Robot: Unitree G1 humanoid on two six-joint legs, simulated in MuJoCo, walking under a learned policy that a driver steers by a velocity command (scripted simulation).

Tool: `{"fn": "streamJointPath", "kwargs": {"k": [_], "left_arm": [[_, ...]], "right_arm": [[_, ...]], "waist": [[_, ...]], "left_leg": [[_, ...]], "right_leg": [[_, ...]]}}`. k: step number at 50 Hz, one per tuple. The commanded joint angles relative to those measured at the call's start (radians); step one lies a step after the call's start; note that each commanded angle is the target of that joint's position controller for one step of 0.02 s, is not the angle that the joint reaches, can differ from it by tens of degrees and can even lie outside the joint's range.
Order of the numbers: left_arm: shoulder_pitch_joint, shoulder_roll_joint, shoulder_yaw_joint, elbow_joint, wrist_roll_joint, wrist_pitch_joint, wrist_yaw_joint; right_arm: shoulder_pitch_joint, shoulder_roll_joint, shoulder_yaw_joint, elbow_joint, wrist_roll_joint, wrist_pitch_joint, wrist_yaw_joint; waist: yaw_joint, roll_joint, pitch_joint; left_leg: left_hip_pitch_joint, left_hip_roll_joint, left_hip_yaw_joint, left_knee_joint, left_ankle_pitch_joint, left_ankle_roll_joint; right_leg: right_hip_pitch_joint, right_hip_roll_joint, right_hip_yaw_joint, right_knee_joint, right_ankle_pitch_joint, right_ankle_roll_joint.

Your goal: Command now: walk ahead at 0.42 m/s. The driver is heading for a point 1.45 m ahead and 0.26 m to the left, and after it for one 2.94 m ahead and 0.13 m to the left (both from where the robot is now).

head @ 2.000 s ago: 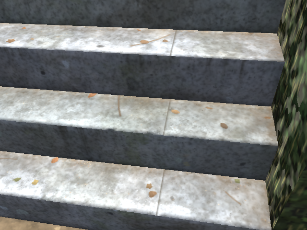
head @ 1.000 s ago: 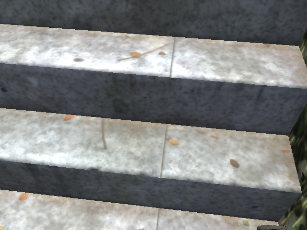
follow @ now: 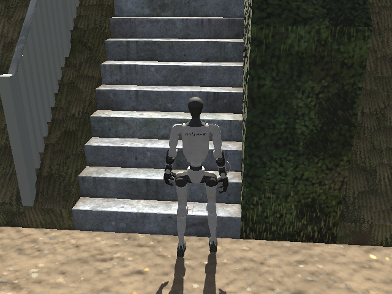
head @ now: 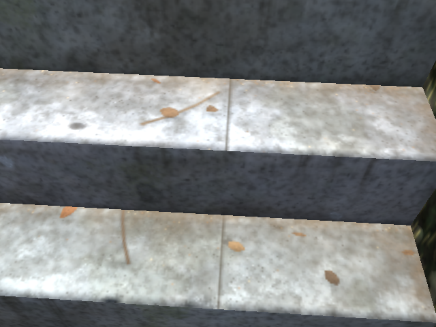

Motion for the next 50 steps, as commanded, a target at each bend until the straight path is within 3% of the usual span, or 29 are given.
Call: {"fn": "streamJointPath", "kwargs": {"k": [1,6,8,12,19,21,22,24,33,37,50], "left_arm": [[0.003,0.079,0.01,-0.039,-0.005,-0.017,-0.006],[-0.011,0.091,0.013,-0.038,-0.004,-0.002,-0.003],[-0.031,0.092,0.012,-0.027,-0.009,-0.003,-0.008],[-0.061,0.088,0.007,-0.024,-0.007,-0.013,-0.016],[-0.107,0.091,-0.009,-0.015,-0.001,-0.018,-0.018],[-0.11,0.097,-0.01,-0.008,-0.004,-0.017,-0.019],[-0.12,0.115,-0.005,-0.03,0.003,-0.013,-0.019],[-0.127,0.1,-0.011,-0.033,0.005,-0.01,-0.02],[-0.144,0.117,-0.024,-0.04,0.009,-0.017,-0.03],[-0.144,0.114,-0.034,-0.036,0.013,-0.015,-0.025],[-0.15,0.133,-0.052,-0.036,0.02,-0.02,-0.037]], "right_arm": [[0.0,-0.104,-0.015,-0.072,0.0,-0.017,0.004],[-0.039,-0.084,-0.001,-0.096,-0.004,-0.021,0.007],[-0.059,-0.067,0.004,-0.107,-0.006,-0.027,0.008],[-0.101,-0.09,0.004,-0.117,-0.01,-0.02,0.007],[-0.167,-0.087,0.012,-0.119,-0.019,-0.016,0.023],[-0.175,-0.09,0.013,-0.117,-0.018,-0.015,0.025],[-0.179,-0.11,0.012,-0.11,-0.004,-0.012,0.018],[-0.19,-0.099,0.02,-0.112,-0.006,-0.011,0.012],[-0.187,-0.12,0.034,-0.101,-0.011,-0.021,0.012],[-0.188,-0.123,0.037,-0.099,-0.014,-0.01,0.016],[-0.187,-0.157,0.048,-0.082,-0.014,-0.007,0.013]], "waist": [[0.015,0.034,-0.1],[0.014,0.014,-0.095],[-0.007,0.022,-0.087],[-0.009,0.037,-0.07],[-0.004,0.027,-0.062],[-0.001,0.02,-0.065],[0.017,-0.005,-0.039],[0.017,0.009,-0.04],[0.013,0.02,-0.063],[0.01,0.019,-0.056],[0.007,0.007,-0.067]], "left_leg": [[0.051,0.044,-0.033,-0.009,0.833,0.071],[0.044,0.036,-0.017,0.017,0.756,0.042],[0.066,0.05,-0.021,-0.011,0.681,0.025],[0.1,0.068,-0.03,-0.078,0.682,0.01],[0.086,0.086,-0.048,-0.173,0.499,0.002],[0.078,0.084,-0.046,-0.18,0.446,0.0],[0.053,0.07,-0.039,-0.176,0.402,0.005],[0.044,0.07,-0.038,-0.182,0.352,0.007],[0.043,0.077,-0.038,-0.181,0.342,-0.004],[0.041,0.076,-0.037,-0.175,0.324,-0.012],[0.063,0.091,-0.039,-0.2,0.356,-0.031]], "right_leg": [[0.093,0.035,-0.041,-0.008,0.349,-0.07],[0.133,0.009,-0.013,-0.063,0.429,-0.085],[0.126,-0.016,0.013,-0.103,0.431,-0.08],[0.114,-0.013,0.006,-0.118,0.435,-0.057],[0.136,-0.037,0.022,-0.171,0.358,-0.029],[0.143,-0.037,0.023,-0.176,0.322,-0.031],[0.134,-0.021,0.008,-0.17,0.256,-0.027],[0.116,-0.024,0.017,-0.181,0.202,-0.029],[0.128,-0.026,0.028,-0.185,0.218,-0.032],[0.111,-0.022,0.028,-0.194,0.193,-0.041],[0.119,-0.023,0.039,-0.214,0.277,-0.035]]}}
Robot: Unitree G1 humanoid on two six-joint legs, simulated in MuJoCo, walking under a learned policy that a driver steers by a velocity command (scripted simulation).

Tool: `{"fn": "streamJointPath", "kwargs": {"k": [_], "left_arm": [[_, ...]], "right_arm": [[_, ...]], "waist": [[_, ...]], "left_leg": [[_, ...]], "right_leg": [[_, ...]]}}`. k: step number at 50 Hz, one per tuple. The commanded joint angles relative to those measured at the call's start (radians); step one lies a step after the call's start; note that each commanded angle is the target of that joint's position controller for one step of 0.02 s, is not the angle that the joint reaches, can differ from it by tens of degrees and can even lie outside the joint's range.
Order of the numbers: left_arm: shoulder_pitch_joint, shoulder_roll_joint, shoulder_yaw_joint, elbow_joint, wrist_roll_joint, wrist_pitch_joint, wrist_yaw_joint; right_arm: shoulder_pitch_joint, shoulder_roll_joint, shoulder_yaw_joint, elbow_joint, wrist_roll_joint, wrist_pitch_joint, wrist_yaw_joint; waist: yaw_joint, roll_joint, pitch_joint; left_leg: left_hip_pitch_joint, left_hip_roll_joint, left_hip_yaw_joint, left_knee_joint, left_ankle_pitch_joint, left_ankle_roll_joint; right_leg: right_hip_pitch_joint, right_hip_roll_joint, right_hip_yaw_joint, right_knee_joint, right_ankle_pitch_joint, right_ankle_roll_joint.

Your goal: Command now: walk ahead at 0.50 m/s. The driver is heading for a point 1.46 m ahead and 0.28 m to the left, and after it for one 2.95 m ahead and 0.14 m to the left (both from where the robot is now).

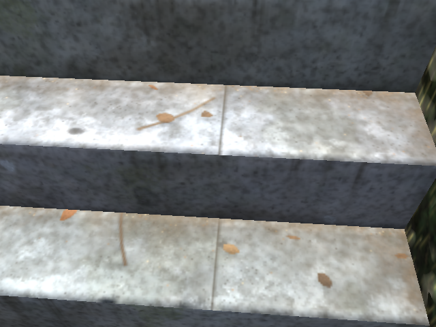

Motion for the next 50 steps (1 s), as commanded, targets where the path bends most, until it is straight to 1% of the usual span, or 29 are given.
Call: {"fn": "streamJointPath", "kwargs": {"k": [1,12,13,18,26,27,32,50], "left_arm": [[-0.056,0.107,0.016,-0.056,0.001,-0.013,-0.001],[-0.063,0.125,0.006,-0.054,0.003,-0.014,-0.007],[-0.063,0.13,0.005,-0.055,0.009,-0.014,-0.008],[-0.065,0.131,0.0,-0.054,0.008,-0.015,-0.01],[-0.066,0.138,-0.003,-0.055,0.008,-0.016,-0.013],[-0.065,0.136,-0.005,-0.057,0.011,-0.013,-0.011],[-0.064,0.137,-0.006,-0.06,0.011,-0.011,-0.009],[-0.061,0.139,-0.005,-0.072,0.012,-0.011,-0.009]], "right_arm": [[-0.017,-0.103,-0.018,-0.047,0.0,-0.007,-0.005],[-0.027,-0.119,-0.01,-0.038,-0.004,-0.008,-0.003],[-0.035,-0.128,-0.012,-0.04,-0.001,-0.006,-0.004],[-0.032,-0.128,-0.008,-0.038,-0.003,-0.003,-0.006],[-0.031,-0.135,-0.005,-0.034,-0.004,-0.003,-0.007],[-0.026,-0.14,-0.006,-0.033,-0.005,-0.004,-0.006],[-0.024,-0.137,-0.005,-0.033,-0.005,-0.005,-0.006],[-0.01,-0.135,-0.003,-0.036,-0.007,-0.005,-0.01]], "waist": [[-0.003,-0.008,-0.07],[-0.002,0.0,-0.084],[0.0,0.009,-0.083],[-0.003,-0.004,-0.085],[-0.004,-0.005,-0.087],[-0.002,0.005,-0.085],[-0.002,-0.005,-0.087],[-0.004,-0.003,-0.084]], "left_leg": [[-0.01,0.043,-0.035,-0.042,0.259,0.016],[-0.006,0.054,-0.034,-0.06,0.254,0.003],[-0.011,0.05,-0.031,-0.058,0.252,0.0],[-0.008,0.055,-0.032,-0.063,0.241,-0.003],[-0.008,0.06,-0.03,-0.069,0.231,-0.008],[-0.012,0.056,-0.026,-0.065,0.232,-0.011],[-0.012,0.059,-0.026,-0.068,0.223,-0.014],[-0.013,0.064,-0.025,-0.071,0.207,-0.017]], "right_leg": [[0.045,-0.061,0.062,-0.061,0.187,-0.017],[0.055,-0.063,0.07,-0.073,0.199,-0.016],[0.053,-0.063,0.069,-0.07,0.199,-0.015],[0.046,-0.063,0.073,-0.074,0.19,-0.015],[0.046,-0.064,0.08,-0.078,0.185,-0.017],[0.048,-0.063,0.082,-0.075,0.192,-0.017],[0.048,-0.063,0.084,-0.076,0.185,-0.018],[0.044,-0.062,0.093,-0.081,0.164,-0.021]]}}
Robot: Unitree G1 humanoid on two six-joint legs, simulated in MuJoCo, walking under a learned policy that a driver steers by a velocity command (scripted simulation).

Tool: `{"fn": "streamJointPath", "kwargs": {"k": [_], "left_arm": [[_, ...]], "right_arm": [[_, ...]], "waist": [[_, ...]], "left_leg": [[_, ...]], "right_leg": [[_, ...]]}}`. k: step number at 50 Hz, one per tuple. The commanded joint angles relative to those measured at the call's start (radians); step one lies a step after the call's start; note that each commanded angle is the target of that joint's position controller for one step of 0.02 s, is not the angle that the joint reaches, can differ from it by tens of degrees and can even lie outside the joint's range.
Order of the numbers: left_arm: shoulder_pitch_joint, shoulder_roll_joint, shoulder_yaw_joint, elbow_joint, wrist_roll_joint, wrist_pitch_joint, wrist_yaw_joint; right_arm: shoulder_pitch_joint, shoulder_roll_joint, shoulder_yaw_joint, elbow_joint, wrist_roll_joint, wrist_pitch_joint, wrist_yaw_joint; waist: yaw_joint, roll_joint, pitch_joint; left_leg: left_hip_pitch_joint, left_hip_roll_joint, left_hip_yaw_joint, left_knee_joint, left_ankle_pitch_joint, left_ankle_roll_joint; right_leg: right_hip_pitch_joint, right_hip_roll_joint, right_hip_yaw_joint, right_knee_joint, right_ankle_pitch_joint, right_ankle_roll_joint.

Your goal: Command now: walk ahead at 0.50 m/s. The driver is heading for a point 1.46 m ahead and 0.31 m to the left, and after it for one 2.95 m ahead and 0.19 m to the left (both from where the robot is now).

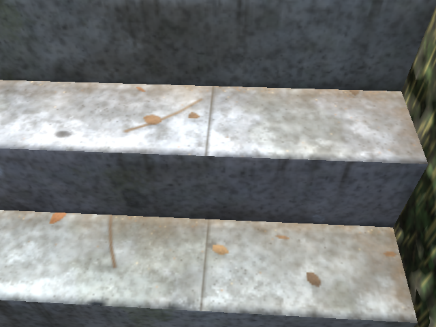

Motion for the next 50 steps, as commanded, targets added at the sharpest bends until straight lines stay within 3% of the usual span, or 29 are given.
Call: {"fn": "streamJointPath", "kwargs": {"k": [1,50], "left_arm": [[-0.057,0.113,0.024,-0.059,-0.001,-0.013,0.002],[-0.045,0.108,0.032,-0.077,-0.002,-0.018,-0.003]], "right_arm": [[-0.017,-0.098,-0.019,-0.051,0.0,-0.01,-0.005],[-0.001,-0.091,-0.031,-0.047,0.002,-0.009,-0.008]], "waist": [[0.0,-0.011,-0.066],[-0.001,-0.006,-0.067]], "left_leg": [[-0.019,0.029,-0.026,-0.024,0.18,0.017],[-0.009,0.037,-0.031,-0.04,0.193,0.011]], "right_leg": [[0.053,-0.093,0.09,-0.058,0.145,0.005],[0.064,-0.092,0.094,-0.062,0.183,0.006]]}}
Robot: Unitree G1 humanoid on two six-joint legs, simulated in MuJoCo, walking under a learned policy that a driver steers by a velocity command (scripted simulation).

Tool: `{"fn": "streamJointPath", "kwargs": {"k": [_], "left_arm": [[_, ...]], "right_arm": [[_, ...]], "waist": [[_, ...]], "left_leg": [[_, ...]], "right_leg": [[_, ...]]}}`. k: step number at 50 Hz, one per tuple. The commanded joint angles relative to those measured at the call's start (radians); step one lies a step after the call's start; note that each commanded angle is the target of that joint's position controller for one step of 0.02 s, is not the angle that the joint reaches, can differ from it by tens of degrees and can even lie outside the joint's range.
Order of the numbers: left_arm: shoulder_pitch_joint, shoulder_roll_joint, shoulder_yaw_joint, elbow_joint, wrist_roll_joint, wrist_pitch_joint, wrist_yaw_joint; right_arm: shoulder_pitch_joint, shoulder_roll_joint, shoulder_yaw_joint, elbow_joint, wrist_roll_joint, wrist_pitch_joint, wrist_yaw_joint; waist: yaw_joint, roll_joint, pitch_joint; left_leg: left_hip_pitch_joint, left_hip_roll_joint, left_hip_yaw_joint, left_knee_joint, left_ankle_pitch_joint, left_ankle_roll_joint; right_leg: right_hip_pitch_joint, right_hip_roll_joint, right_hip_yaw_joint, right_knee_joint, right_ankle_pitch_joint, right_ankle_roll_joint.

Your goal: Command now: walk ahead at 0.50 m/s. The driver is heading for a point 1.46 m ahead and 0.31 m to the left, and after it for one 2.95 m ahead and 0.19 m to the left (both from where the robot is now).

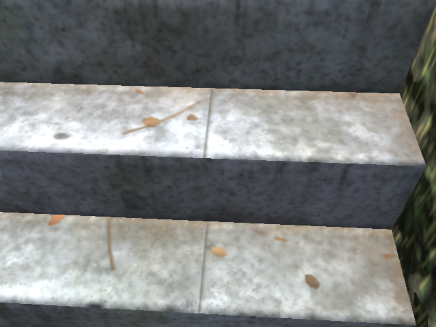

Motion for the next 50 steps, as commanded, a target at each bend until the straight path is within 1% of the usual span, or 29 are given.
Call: {"fn": "streamJointPath", "kwargs": {"k": [1,50], "left_arm": [[-0.053,0.11,0.024,-0.059,-0.001,-0.013,0.003],[-0.046,0.109,0.029,-0.07,-0.002,-0.013,0.004]], "right_arm": [[-0.013,-0.1,-0.021,-0.048,0.0,-0.01,-0.003],[-0.013,-0.097,-0.028,-0.038,0.001,-0.013,-0.002]], "waist": [[0.0,-0.006,-0.062],[-0.001,-0.005,-0.061]], "left_leg": [[-0.02,0.031,-0.027,-0.023,0.188,0.017],[-0.017,0.033,-0.029,-0.033,0.191,0.015]], "right_leg": [[0.058,-0.098,0.091,-0.053,0.182,0.008],[0.065,-0.098,0.094,-0.058,0.19,0.009]]}}
Velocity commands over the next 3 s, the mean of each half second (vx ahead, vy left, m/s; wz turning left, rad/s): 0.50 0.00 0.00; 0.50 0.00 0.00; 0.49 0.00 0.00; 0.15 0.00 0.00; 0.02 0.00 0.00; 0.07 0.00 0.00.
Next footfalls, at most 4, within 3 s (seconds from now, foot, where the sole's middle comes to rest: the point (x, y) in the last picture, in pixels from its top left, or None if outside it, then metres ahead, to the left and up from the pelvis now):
none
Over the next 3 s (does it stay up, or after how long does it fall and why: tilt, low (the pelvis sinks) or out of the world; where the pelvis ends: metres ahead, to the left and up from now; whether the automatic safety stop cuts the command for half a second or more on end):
stays up -0.01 0.00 0.00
